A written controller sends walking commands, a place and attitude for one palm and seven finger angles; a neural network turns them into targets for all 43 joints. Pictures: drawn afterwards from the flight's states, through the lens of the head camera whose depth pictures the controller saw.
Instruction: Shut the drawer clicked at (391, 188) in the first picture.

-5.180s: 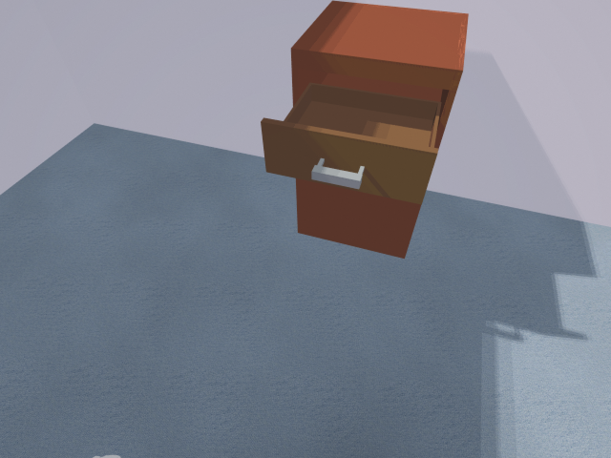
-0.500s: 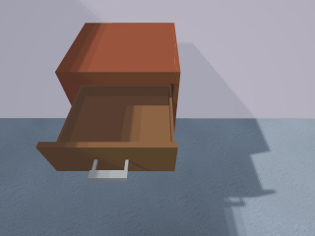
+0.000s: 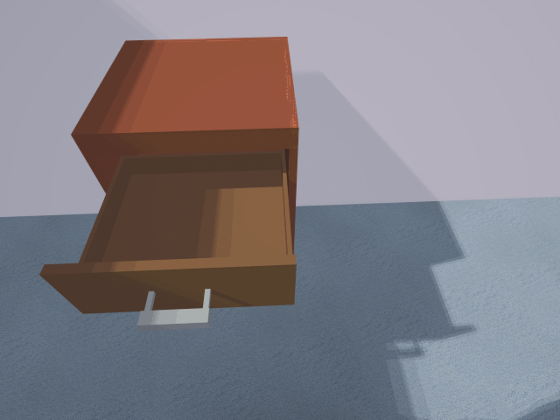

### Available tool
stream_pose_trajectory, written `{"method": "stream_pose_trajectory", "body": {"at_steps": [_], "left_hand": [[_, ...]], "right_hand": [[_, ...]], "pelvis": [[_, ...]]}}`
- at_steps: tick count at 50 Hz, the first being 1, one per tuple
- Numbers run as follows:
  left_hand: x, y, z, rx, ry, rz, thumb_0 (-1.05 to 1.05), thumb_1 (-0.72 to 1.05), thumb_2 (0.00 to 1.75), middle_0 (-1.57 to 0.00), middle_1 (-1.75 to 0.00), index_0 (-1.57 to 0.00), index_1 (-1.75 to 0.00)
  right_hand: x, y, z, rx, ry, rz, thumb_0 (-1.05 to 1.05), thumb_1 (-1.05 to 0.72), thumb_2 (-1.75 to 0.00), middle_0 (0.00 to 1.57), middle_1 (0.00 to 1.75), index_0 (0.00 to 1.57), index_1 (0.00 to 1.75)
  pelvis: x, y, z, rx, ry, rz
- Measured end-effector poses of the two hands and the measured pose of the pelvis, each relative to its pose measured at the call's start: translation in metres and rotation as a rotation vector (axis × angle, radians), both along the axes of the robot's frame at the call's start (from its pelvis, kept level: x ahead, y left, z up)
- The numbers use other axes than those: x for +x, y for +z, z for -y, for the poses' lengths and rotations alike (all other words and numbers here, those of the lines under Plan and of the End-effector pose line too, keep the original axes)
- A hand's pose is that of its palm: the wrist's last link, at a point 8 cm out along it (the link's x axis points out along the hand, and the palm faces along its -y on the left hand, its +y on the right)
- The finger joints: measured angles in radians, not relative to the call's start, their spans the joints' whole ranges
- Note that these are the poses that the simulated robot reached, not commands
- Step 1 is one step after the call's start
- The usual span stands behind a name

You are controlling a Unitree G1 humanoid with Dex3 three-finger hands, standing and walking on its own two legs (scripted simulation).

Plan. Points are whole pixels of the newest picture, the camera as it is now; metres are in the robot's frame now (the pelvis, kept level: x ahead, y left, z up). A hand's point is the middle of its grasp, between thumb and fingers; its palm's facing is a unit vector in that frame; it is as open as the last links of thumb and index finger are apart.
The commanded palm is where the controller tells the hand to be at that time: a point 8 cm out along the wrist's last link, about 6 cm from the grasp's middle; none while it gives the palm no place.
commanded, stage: look again from close up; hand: left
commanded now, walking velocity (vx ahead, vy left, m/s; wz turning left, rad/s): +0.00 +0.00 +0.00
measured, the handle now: (177, 307) +0.32 +0.20 -0.11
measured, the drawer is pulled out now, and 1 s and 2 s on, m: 0.30 0.30 0.30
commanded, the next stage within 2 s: raise the hand and make a fist in 0.36 s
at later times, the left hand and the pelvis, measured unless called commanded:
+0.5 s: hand out of the picture +0.00 +0.18 -0.16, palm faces +0.08 -0.98 -0.20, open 7.3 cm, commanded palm +0.09 +0.23 -0.07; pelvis +0.00 +0.01 +0.00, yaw +1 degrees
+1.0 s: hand out of the picture +0.11 +0.18 -0.05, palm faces +0.19 -0.98 -0.04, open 5.3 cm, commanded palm +0.10 +0.22 -0.05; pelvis -0.05 -0.01 -0.10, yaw +4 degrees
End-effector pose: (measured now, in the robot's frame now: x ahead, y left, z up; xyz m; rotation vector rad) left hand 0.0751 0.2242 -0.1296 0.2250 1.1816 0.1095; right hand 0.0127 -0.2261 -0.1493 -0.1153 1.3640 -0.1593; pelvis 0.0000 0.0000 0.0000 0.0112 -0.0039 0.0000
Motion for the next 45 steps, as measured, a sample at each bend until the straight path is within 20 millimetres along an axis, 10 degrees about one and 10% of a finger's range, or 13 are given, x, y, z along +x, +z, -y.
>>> {"method": "stream_pose_trajectory", "body": {"at_steps": [25, 35, 39, 45], "left_hand": [[-0.081, -0.004, -0.004, -0.032, 0.151, -0.165, 0.00, 0.91, 0.89, -0.20, -0.30, -0.20, -0.30], [0.078, 0.120, -0.008, -0.119, 0.092, 1.007, 0.01, 0.94, 0.89, -0.28, -0.39, -0.29, -0.40], [0.072, 0.114, 0.017, -0.232, -0.064, 1.228, 0.01, 0.93, 0.89, -0.35, -0.47, -0.35, -0.47], [0.018, 0.067, 0.016, -0.202, 0.001, 1.077, 0.01, 0.91, 0.89, -0.47, -0.59, -0.47, -0.59]], "right_hand": [[-0.005, 0.003, -0.013, -0.002, 0.036, -0.032, 0.01, -0.91, -0.90, 0.20, 0.29, 0.20, 0.30], [0.112, 0.037, 0.012, -0.109, 0.130, 0.646, 0.02, -0.91, -0.90, 0.20, 0.29, 0.20, 0.30], [0.159, 0.050, 0.015, -0.119, 0.187, 0.836, 0.02, -0.91, -0.90, 0.20, 0.29, 0.20, 0.30], [0.202, 0.045, -0.001, -0.102, 0.271, 0.945, 0.01, -0.91, -0.90, 0.20, 0.29, 0.20, 0.30]], "pelvis": [[0.001, 0.002, -0.008, -0.014, 0.014, 0.001], [-0.018, -0.028, -0.012, -0.005, 0.038, -0.117], [-0.028, -0.058, -0.008, -0.003, 0.020, -0.187], [-0.039, -0.092, 0.000, -0.016, 0.040, -0.228]]}}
